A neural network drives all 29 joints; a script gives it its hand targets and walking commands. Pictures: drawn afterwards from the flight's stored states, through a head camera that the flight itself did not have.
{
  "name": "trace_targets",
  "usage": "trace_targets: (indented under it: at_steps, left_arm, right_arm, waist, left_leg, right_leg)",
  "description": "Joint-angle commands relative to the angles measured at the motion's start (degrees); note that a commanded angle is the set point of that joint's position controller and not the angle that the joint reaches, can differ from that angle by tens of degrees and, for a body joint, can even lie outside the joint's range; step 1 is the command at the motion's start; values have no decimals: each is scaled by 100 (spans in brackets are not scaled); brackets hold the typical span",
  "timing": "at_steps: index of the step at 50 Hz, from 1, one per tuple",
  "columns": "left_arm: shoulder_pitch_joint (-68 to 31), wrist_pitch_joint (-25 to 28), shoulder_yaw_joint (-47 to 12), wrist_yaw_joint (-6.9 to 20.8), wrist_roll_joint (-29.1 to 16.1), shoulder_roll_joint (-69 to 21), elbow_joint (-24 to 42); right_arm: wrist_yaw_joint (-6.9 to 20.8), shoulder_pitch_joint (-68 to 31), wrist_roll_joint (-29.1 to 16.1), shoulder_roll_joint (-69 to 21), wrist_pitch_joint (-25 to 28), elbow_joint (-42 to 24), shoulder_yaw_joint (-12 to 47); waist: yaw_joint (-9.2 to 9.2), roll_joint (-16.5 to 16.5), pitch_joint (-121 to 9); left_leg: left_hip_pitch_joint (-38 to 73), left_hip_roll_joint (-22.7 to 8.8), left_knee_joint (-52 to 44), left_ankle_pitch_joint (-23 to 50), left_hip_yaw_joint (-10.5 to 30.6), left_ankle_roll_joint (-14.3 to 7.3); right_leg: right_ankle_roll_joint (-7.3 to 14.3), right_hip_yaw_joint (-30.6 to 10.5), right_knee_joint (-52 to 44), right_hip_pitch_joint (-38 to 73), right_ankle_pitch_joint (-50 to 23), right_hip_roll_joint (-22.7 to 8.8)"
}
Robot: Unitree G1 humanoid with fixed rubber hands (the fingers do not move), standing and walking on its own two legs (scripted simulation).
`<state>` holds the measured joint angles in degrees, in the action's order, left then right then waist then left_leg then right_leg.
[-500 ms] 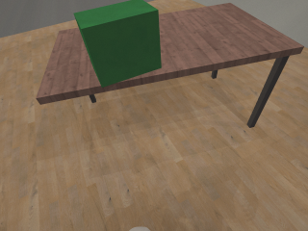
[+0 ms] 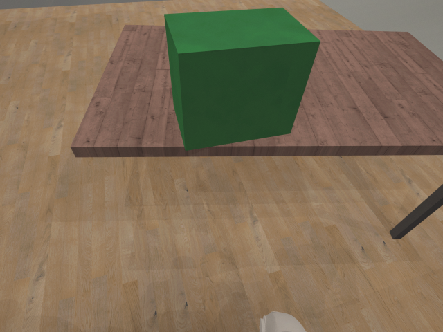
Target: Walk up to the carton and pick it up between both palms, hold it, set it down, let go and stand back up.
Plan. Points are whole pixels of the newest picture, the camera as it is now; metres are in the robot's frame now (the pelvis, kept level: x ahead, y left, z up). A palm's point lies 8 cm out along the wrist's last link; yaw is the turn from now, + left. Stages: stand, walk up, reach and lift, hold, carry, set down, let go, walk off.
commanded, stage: walk up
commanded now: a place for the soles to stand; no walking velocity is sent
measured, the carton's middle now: (233, 79) +0.70 -0.01 +0.08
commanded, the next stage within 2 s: none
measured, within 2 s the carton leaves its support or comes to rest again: neither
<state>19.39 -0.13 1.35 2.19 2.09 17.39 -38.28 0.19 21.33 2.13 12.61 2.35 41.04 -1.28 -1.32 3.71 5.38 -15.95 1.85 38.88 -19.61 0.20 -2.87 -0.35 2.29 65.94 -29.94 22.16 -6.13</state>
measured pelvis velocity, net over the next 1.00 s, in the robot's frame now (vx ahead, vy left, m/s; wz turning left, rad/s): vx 0.24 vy -0.05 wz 0.09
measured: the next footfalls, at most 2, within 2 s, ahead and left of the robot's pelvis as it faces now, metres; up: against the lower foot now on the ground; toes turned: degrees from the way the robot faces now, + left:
right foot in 0.20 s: +0.26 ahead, -0.17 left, +0.00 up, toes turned +2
left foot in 0.60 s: +0.32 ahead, +0.09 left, +0.00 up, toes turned +8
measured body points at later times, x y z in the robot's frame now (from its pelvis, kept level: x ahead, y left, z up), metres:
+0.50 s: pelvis +0.17 -0.05 +0.01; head +0.19 -0.06 +0.46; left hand +0.17 +0.21 -0.11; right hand +0.29 -0.30 -0.11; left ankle +0.23 +0.09 -0.68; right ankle +0.19 -0.16 -0.72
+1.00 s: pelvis +0.24 -0.05 +0.01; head +0.25 -0.05 +0.46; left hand +0.28 +0.20 -0.12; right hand +0.38 -0.29 -0.11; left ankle +0.28 +0.09 -0.72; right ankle +0.22 -0.17 -0.72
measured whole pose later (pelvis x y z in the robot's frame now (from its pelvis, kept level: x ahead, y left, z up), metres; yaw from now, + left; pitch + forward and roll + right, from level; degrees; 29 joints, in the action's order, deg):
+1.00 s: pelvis +0.24 -0.05 +0.01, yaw +5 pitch -2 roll -1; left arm 20.2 0.2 -0.6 1.0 -0.6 14.2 -41.9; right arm 0.2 12.3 0.1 14.2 -0.6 42.9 0.4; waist 0.4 -0.9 2.5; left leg -18.7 -2.8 33.2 -12.7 -0.7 1.2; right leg 0.2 2.8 32.8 -10.6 20.5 -0.5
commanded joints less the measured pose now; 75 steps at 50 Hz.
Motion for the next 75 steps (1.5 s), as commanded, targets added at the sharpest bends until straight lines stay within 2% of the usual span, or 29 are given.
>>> trace_targets:
  at_steps: [1,4,7,9,10,11,12,13,14,15,18,21,23,24,26,28,29,30,31,32,34,36,39,40,41,43,47,54,75]
  left_arm:
    - [250,119,149,25,-2,375,518]
    - [-149,206,159,51,-3,255,672]
    - [-80,289,228,44,30,215,699]
    - [389,360,325,-10,69,302,618]
    - [882,401,406,-65,93,496,486]
    - [1392,438,505,-126,174,872,414]
    - [1467,416,580,-189,160,1368,479]
    - [1331,329,624,-249,28,1378,408]
    - [1135,301,508,-277,-59,1159,435]
    - [1038,302,429,-285,-79,1044,432]
    - [481,350,317,-275,-34,786,405]
    - [463,415,289,-261,-22,733,217]
    - [491,410,263,-261,-62,738,136]
    - [447,365,231,-264,-8,772,108]
    - [505,269,204,-238,-61,785,98]
    - [268,172,100,-203,-182,736,178]
    - [325,137,34,-179,-229,666,220]
    - [545,114,-74,-162,-251,401,302]
    - [1132,3,-183,-205,-246,203,251]
    - [861,-175,-33,-270,-211,503,106]
    - [673,-248,28,-299,-169,534,118]
    - [1024,-206,79,-297,-180,555,-74]
    - [1249,-44,184,-221,-155,577,-126]
    - [1009,14,227,-207,-119,744,-20]
    - [529,31,240,-179,-241,866,17]
    - [217,110,129,-140,-351,667,51]
    - [397,183,89,-153,-267,625,46]
    - [246,113,99,-183,-298,632,160]
    - [74,85,115,-193,-270,610,-68]
  right_arm:
    - [-65,289,31,1283,237,-392,-412]
    - [-44,392,22,1317,236,-334,-408]
    - [-13,377,24,1424,188,-339,-417]
    - [14,266,-7,1381,143,-369,-362]
    - [36,366,-1,1173,131,-387,-279]
    - [62,644,-4,774,145,-456,-147]
    - [64,992,-90,531,98,-605,-59]
    - [-9,850,-15,997,-66,-590,-220]
    - [-22,478,51,1175,-141,-647,-294]
    - [-14,275,58,1131,-140,-705,-296]
    - [94,520,-11,918,-105,-580,-308]
    - [185,417,-30,710,-71,-610,-255]
    - [162,102,-36,566,-61,-716,-220]
    - [163,21,-57,380,-55,-708,-165]
    - [89,-40,-46,432,-41,-698,-187]
    - [7,185,-40,572,-3,-638,-235]
    - [-37,271,-24,773,11,-650,-260]
    - [-96,346,54,1133,20,-713,-337]
    - [-145,171,-88,1524,-47,-858,-372]
    - [-193,6,-209,1512,-139,-760,-435]
    - [-253,-408,-174,1380,-212,-740,-331]
    - [-252,-727,-112,1295,-262,-771,-275]
    - [-153,-1221,-163,1243,-294,-766,-186]
    - [-94,-1193,-268,1080,-281,-812,-142]
    - [-64,-1138,-372,899,-279,-765,-138]
    - [-49,-1167,-256,875,-229,-578,-115]
    - [-32,-1064,-181,955,-94,-420,-70]
    - [-60,-1031,-188,970,-159,-271,-32]
    - [-68,-767,-183,1064,-141,50,-29]
  waist:
    - [-46,-1136,21]
    - [-134,-1048,52]
    - [-52,-1014,-119]
    - [277,-725,-237]
    - [502,-308,-442]
    - [720,600,-899]
    - [638,1413,-1067]
    - [648,877,-795]
    - [634,467,-288]
    - [633,279,49]
    - [279,122,162]
    - [277,250,-3]
    - [325,363,26]
    - [304,625,-72]
    - [287,511,-346]
    - [23,127,-517]
    - [-77,-149,-597]
    - [-111,-919,-898]
    - [17,-1348,-1211]
    - [-119,-1199,-952]
    - [-72,-1420,-531]
    - [117,-1510,-586]
    - [467,-1266,-644]
    - [424,-921,-508]
    - [155,-578,-185]
    - [74,-393,-123]
    - [167,-269,-684]
    - [182,-164,-591]
    - [135,-395,-500]
  left_leg:
    - [139,-1584,-2011,1256,1978,-1224]
    - [143,-1456,-1806,1762,1651,-1118]
    - [-143,-1421,-1503,1551,1507,-975]
    - [-569,-1272,-927,1278,1380,-773]
    - [-914,-1020,-62,1314,1118,-574]
    - [-1336,-513,1502,1086,559,-227]
    - [-2073,231,2963,-1161,6,193]
    - [-2330,-19,3635,-1536,327,236]
    - [-2578,-200,3985,-1168,470,279]
    - [-2627,-281,4060,-916,491,285]
    - [-1891,-591,3103,-410,517,328]
    - [-1590,-630,1971,-219,206,398]
    - [-1304,-644,1112,-21,43,425]
    - [-911,-515,608,178,-144,416]
    - [-150,-236,188,758,-423,349]
    - [923,-96,-559,1748,-382,182]
    - [1297,-301,-805,1987,-15,73]
    - [1629,-1293,-1053,2340,1185,-198]
    - [886,-2516,-1525,2344,2641,-1017]
    - [391,-2423,-1802,1297,2688,-1353]
    - [85,-2064,-1924,830,2393,-1242]
    - [-180,-1833,-1835,639,1889,-973]
    - [-843,-1383,-1518,-170,1167,-317]
    - [-1046,-1116,-1394,-707,871,-5]
    - [-532,-621,-1162,-575,387,184]
    - [430,-638,-828,603,445,167]
    - [467,-874,-859,2039,482,1]
    - [457,-805,-987,1853,215,94]
    - [615,-913,-1191,1790,144,82]
  right_leg:
    - [-83,-179,-869,-483,-329,-162]
    - [-23,-48,-1881,-106,-749,-61]
    - [125,196,-2557,842,-928,207]
    - [251,370,-3151,1899,-1215,429]
    - [360,241,-3286,2733,-1093,456]
    - [653,-924,-3656,3507,-398,-384]
    - [1371,-3399,-4635,3672,354,-1892]
    - [1903,-4216,-5201,3259,1410,-2242]
    - [1884,-3911,-5221,2866,1288,-2130]
    - [1797,-3231,-5145,2495,614,-1956]
    - [1477,-1715,-5132,1592,-235,-1418]
    - [1476,-1072,-5082,1655,-707,-1194]
    - [1438,-646,-4879,1607,-1753,-1081]
    - [1408,-294,-4639,1489,-2213,-956]
    - [1261,-96,-4049,1314,-3054,-871]
    - [867,49,-3398,730,-2812,-731]
    - [614,56,-3174,440,-2199,-637]
    - [281,333,-2466,192,-911,-320]
    - [-30,246,-1723,827,1065,193]
    - [-75,-32,-1317,894,1631,235]
    - [-78,-262,-1271,617,1412,185]
    - [-87,-246,-1761,994,946,184]
    - [120,-93,-3503,2025,-531,347]
    - [295,-693,-3961,1914,-421,37]
    - [402,-1147,-4288,1018,296,-193]
    - [365,-1059,-4490,409,6,-257]
    - [281,-648,-4082,1460,-1712,-101]
    - [319,-580,-4174,1567,-1797,-103]
    - [291,-643,-4306,1584,-1548,36]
